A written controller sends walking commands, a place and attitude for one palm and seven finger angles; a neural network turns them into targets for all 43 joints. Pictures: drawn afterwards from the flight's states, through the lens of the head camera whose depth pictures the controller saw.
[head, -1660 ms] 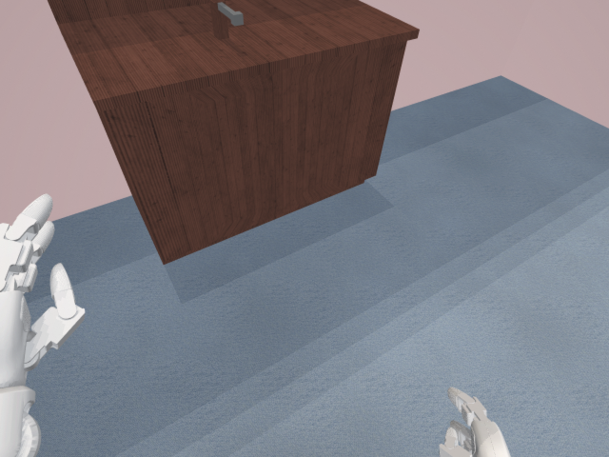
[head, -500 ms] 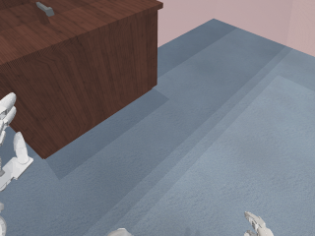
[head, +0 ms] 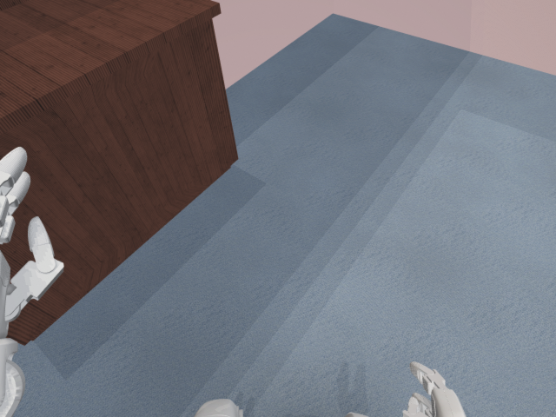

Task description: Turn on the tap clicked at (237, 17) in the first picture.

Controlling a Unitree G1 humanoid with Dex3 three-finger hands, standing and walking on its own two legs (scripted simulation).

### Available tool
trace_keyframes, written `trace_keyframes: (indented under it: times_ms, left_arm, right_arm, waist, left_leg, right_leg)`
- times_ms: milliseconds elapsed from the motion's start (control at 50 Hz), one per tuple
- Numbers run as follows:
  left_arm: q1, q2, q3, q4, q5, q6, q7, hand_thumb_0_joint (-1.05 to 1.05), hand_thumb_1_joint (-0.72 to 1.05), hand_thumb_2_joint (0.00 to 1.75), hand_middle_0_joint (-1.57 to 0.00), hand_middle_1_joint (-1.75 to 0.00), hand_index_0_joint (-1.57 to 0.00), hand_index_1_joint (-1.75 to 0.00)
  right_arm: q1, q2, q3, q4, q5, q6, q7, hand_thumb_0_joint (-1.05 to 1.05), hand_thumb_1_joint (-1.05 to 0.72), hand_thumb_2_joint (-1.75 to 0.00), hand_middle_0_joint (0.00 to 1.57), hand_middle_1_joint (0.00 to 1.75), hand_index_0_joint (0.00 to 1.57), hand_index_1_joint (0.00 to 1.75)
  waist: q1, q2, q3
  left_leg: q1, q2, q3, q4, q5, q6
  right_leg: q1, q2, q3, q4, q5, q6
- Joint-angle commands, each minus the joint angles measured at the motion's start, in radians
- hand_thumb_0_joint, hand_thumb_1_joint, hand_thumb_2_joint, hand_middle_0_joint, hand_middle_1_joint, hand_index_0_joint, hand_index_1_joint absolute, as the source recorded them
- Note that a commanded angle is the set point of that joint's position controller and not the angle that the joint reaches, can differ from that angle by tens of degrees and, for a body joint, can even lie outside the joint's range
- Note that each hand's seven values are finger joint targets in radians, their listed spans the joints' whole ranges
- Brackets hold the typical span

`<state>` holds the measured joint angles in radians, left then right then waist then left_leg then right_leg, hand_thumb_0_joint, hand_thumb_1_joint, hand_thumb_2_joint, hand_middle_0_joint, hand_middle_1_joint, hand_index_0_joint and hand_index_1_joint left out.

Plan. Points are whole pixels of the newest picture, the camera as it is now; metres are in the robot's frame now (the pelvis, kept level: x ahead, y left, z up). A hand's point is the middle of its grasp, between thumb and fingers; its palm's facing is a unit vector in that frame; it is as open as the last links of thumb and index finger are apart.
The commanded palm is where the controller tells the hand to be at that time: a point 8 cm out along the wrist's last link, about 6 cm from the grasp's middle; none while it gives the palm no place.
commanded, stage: walk to a spot facing it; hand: left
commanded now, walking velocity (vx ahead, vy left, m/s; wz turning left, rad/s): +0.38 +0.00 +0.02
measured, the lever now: out of the picture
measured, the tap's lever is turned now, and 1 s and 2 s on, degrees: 0 0 0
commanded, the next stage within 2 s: turn to face it in 0.54 s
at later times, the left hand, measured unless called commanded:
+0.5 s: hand (127, 128) +0.40 +0.21 +0.21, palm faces +0.34 -0.84 -0.43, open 7.5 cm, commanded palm +0.35 +0.26 +0.20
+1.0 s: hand (144, 89) +0.50 +0.22 +0.20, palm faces +0.49 -0.74 -0.46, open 7.4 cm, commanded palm +0.42 +0.26 +0.20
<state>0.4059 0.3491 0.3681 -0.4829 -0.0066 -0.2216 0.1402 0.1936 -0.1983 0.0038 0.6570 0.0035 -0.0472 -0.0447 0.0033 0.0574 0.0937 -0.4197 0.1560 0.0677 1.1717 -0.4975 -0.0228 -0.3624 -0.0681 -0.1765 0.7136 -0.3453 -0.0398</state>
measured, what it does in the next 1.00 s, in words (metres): walks ahead: left foot, then right foot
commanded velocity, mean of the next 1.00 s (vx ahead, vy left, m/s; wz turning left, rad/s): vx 0.19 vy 0.00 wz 0.30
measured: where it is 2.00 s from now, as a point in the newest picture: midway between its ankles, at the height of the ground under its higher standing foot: (343, 401)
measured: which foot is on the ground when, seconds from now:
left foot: up 0.00-0.22, down 0.24-0.60, up 0.62-0.90, down 0.92-1.00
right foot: down 0.00-0.26, up 0.28-0.58, down 0.60-0.92, up 0.94-1.00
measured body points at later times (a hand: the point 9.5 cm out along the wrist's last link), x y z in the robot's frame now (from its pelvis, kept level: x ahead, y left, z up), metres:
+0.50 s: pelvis +0.18 -0.01 +0.02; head +0.21 -0.01 +0.47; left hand +0.38 +0.25 +0.23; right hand +0.34 -0.21 -0.07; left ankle +0.19 +0.12 -0.72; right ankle +0.20 -0.15 -0.67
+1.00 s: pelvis +0.30 -0.04 +0.00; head +0.35 -0.02 +0.45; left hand +0.47 +0.26 +0.22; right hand +0.51 -0.27 -0.07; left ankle +0.36 +0.08 -0.72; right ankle +0.26 -0.16 -0.66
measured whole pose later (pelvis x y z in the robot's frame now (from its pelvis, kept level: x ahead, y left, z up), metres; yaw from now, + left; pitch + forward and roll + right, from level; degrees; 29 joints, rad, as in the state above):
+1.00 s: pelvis +0.30 -0.04 +0.00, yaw +8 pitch -1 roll +0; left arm 0.45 0.46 0.44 -0.63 -0.02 -0.25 0.17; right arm 0.14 -0.20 -0.07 0.56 0.01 -0.05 -0.06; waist -0.04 -0.06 0.13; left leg -0.41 0.06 0.14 0.68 -0.24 0.04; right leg -0.40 -0.10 -0.10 1.13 -0.61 0.06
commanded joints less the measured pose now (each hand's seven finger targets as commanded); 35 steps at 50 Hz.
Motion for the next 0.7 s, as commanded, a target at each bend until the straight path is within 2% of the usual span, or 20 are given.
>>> trace_keyframes:
  times_ms: [0,40,60,100,180,200,220,240,260,300,320,380,460,520,540,560,580,600,620,680]
  left_arm:
    - [0.028,0.221,0.171,-0.286,-0.007,-0.076,0.034,0.0,0.9,0.9,-0.2,-0.3,-0.2,-0.3]
    - [0.029,0.215,0.17,-0.319,-0.008,-0.082,0.039,0.0,0.9,0.9,-0.2,-0.3,-0.2,-0.3]
    - [0.047,0.212,0.18,-0.309,-0.013,-0.082,0.042,0.0,0.9,0.9,-0.2,-0.3,-0.2,-0.3]
    - [0.064,0.199,0.176,-0.301,-0.019,-0.079,0.05,0.0,0.9,0.9,-0.2,-0.3,-0.2,-0.3]
    - [0.017,0.184,0.143,-0.267,-0.016,-0.077,0.058,0.0,0.9,0.9,-0.2,-0.3,-0.2,-0.3]
    - [-0.014,0.186,0.135,-0.28,-0.017,-0.085,0.057,0.0,0.9,0.9,-0.2,-0.3,-0.2,-0.3]
    - [-0.005,0.161,0.117,-0.257,-0.017,-0.084,0.051,0.0,0.9,0.9,-0.2,-0.3,-0.2,-0.3]
    - [-0.054,0.178,0.12,-0.24,-0.028,-0.095,0.048,0.0,0.9,0.9,-0.2,-0.3,-0.2,-0.3]
    - [-0.098,0.224,0.132,-0.24,-0.019,-0.096,0.04,0.0,0.9,0.9,-0.2,-0.3,-0.2,-0.3]
    - [-0.082,0.21,0.132,-0.287,-0.018,-0.093,0.028,0.0,0.9,0.9,-0.2,-0.3,-0.2,-0.3]
    - [-0.052,0.208,0.135,-0.323,-0.014,-0.09,0.022,0.0,0.9,0.9,-0.2,-0.3,-0.2,-0.3]
    - [0.061,0.153,0.118,-0.337,-0.023,-0.075,0.024,0.0,0.9,0.9,-0.2,-0.3,-0.2,-0.3]
    - [0.06,0.145,0.122,-0.256,-0.023,-0.058,0.029,0.0,0.9,0.9,-0.2,-0.3,-0.2,-0.3]
    - [0.016,0.14,0.107,-0.181,-0.021,-0.034,0.029,0.0,0.9,0.9,-0.2,-0.3,-0.2,-0.3]
    - [-0.021,0.15,0.1,-0.176,-0.015,-0.027,0.029,0.0,0.9,0.9,-0.2,-0.3,-0.2,-0.3]
    - [-0.036,0.186,0.116,-0.159,-0.004,-0.022,0.032,0.0,0.9,0.9,-0.2,-0.3,-0.2,-0.3]
    - [-0.037,0.236,0.151,-0.156,-0.004,-0.016,0.039,0.0,0.9,0.9,-0.2,-0.3,-0.2,-0.3]
    - [-0.066,0.233,0.152,-0.169,-0.018,-0.021,0.035,0.0,0.9,0.9,-0.2,-0.3,-0.2,-0.3]
    - [-0.058,0.237,0.151,-0.188,-0.018,-0.023,0.031,0.0,0.9,0.9,-0.2,-0.3,-0.2,-0.3]
    - [0.03,0.208,0.147,-0.228,-0.006,-0.056,0.039,0.0,0.9,0.9,-0.2,-0.3,-0.2,-0.3]
  right_arm:
    - [-0.106,-0.094,-0.036,-0.168,0.002,-0.039,-0.009,0.0,-0.9,-0.9,0.2,0.3,0.2,0.3]
    - [-0.108,-0.093,-0.041,-0.18,-0.001,-0.029,-0.014,0.0,-0.9,-0.9,0.2,0.3,0.2,0.3]
    - [-0.1,-0.087,-0.041,-0.186,-0.005,-0.026,-0.014,0.0,-0.9,-0.9,0.2,0.3,0.2,0.3]
    - [-0.093,-0.081,-0.044,-0.205,-0.009,-0.033,-0.015,0.0,-0.9,-0.9,0.2,0.3,0.2,0.3]
    - [-0.039,-0.097,-0.065,-0.214,-0.01,-0.046,-0.036,0.0,-0.9,-0.9,0.2,0.3,0.2,0.3]
    - [-0.017,-0.117,-0.078,-0.219,-0.005,-0.048,-0.043,0.0,-0.9,-0.9,0.2,0.3,0.2,0.3]
    - [-0.025,-0.144,-0.087,-0.223,-0.003,-0.048,-0.042,0.0,-0.9,-0.9,0.2,0.3,0.2,0.3]
    - [-0.041,-0.131,-0.068,-0.228,-0.006,-0.049,-0.031,0.0,-0.9,-0.9,0.2,0.3,0.2,0.3]
    - [-0.066,-0.122,-0.057,-0.216,-0.015,-0.058,-0.025,0.0,-0.9,-0.9,0.2,0.3,0.2,0.3]
    - [-0.068,-0.115,-0.071,-0.201,-0.001,-0.068,-0.015,0.0,-0.9,-0.9,0.2,0.3,0.2,0.3]
    - [-0.068,-0.114,-0.072,-0.193,0.001,-0.073,-0.012,0.0,-0.9,-0.9,0.2,0.3,0.2,0.3]
    - [-0.056,-0.111,-0.064,-0.198,-0.003,-0.088,-0.006,0.0,-0.9,-0.9,0.2,0.3,0.2,0.3]
    - [-0.044,-0.104,-0.055,-0.195,-0.004,-0.092,-0.018,0.0,-0.9,-0.9,0.2,0.3,0.2,0.3]
    - [-0.049,-0.097,-0.052,-0.189,0.004,-0.077,-0.035,0.0,-0.9,-0.9,0.2,0.3,0.2,0.3]
    - [-0.051,-0.092,-0.05,-0.186,0.006,-0.071,-0.036,0.0,-0.9,-0.9,0.2,0.3,0.2,0.3]
    - [-0.034,-0.069,-0.048,-0.182,0.009,-0.063,-0.037,0.0,-0.9,-0.9,0.2,0.3,0.2,0.3]
    - [-0.069,-0.057,-0.036,-0.201,0.006,-0.063,-0.034,0.0,-0.9,-0.9,0.2,0.3,0.2,0.3]
    - [-0.08,-0.088,-0.047,-0.185,0.0,-0.076,-0.028,0.0,-0.9,-0.9,0.2,0.3,0.2,0.3]
    - [-0.09,-0.091,-0.045,-0.18,0.006,-0.065,-0.02,0.0,-0.9,-0.9,0.2,0.3,0.2,0.3]
    - [-0.105,-0.08,-0.032,-0.16,0.001,-0.038,-0.02,0.0,-0.9,-0.9,0.2,0.3,0.2,0.3]
  waist:
    - [-0.003,-0.157,-0.209]
    - [-0.013,-0.167,-0.198]
    - [-0.005,-0.172,-0.196]
    - [0.019,-0.187,-0.196]
    - [-0.013,-0.111,-0.218]
    - [-0.034,-0.007,-0.25]
    - [-0.035,0.213,-0.27]
    - [-0.035,0.323,-0.234]
    - [-0.036,0.273,-0.18]
    - [-0.023,0.163,-0.151]
    - [-0.006,0.155,-0.158]
    - [-0.001,0.201,-0.19]
    - [-0.014,0.194,-0.165]
    - [-0.006,0.114,-0.181]
    - [-0.004,0.034,-0.19]
    - [-0.001,-0.176,-0.214]
    - [0.022,-0.41,-0.21]
    - [0.022,-0.359,-0.218]
    - [0.012,-0.314,-0.202]
    - [0.002,-0.21,-0.145]
  left_leg:
    - [-0.35,0.008,-0.062,0.118,0.063,-0.012]
    - [-0.219,0.028,-0.047,-0.128,0.074,-0.004]
    - [-0.156,0.01,0.008,-0.241,0.119,0.0]
    - [-0.075,-0.036,0.094,-0.408,0.172,0.009]
    - [0.217,-0.102,0.177,-0.664,0.34,0.022]
    - [0.356,-0.069,0.111,-0.704,0.341,0.051]
    - [0.484,0.124,-0.2,-0.768,0.37,0.135]
    - [0.459,0.288,-0.493,-0.862,0.374,0.232]
    - [0.381,0.342,-0.579,-0.909,0.274,0.278]
    - [0.35,0.301,-0.437,-0.882,0.233,0.278]
    - [0.333,0.255,-0.323,-0.863,0.263,0.242]
    - [0.222,0.182,-0.108,-0.877,0.301,0.185]
    - [0.19,0.162,-0.03,-0.864,0.325,0.15]
    - [0.158,0.116,0.032,-0.709,0.235,0.109]
    - [0.1,0.079,0.052,-0.583,0.2,0.092]
    - [-0.041,-0.006,0.111,-0.314,0.118,0.063]
    - [-0.282,-0.125,0.084,-0.035,-0.104,0.028]
    - [-0.271,-0.087,-0.046,0.063,-0.062,0.023]
    - [-0.307,-0.071,-0.068,0.123,-0.027,0.012]
    - [-0.258,-0.035,-0.047,0.044,0.034,-0.012]
  right_leg:
    - [0.385,-0.295,0.391,-0.345,0.411,-0.172]
    - [0.287,-0.269,0.268,-0.338,0.436,-0.143]
    - [0.259,-0.246,0.225,-0.342,0.427,-0.137]
    - [0.264,-0.22,0.198,-0.332,0.42,-0.13]
    - [0.199,-0.145,0.124,-0.164,0.354,-0.061]
    - [0.124,-0.118,0.101,0.01,0.356,-0.027]
    - [-0.065,-0.013,0.041,0.249,0.064,0.033]
    - [-0.208,0.057,0.088,0.458,-0.288,0.042]
    - [-0.283,0.01,0.17,0.558,-0.256,0.039]
    - [-0.357,-0.043,0.192,0.566,-0.192,0.048]
    - [-0.335,-0.049,0.164,0.504,-0.15,0.051]
    - [-0.159,-0.04,0.08,0.275,-0.045,0.063]
    - [-0.021,0.011,-0.015,0.022,-0.009,0.08]
    - [0.151,0.045,-0.063,-0.177,0.082,0.079]
    - [0.237,0.018,-0.016,-0.24,0.073,0.066]
    - [0.338,-0.144,0.211,-0.33,0.062,-0.002]
    - [0.432,-0.362,0.567,-0.41,0.202,-0.118]
    - [0.383,-0.396,0.578,-0.429,0.16,-0.131]
    - [0.397,-0.397,0.577,-0.408,0.18,-0.155]
    - [0.335,-0.341,0.228,-0.33,0.602,-0.111]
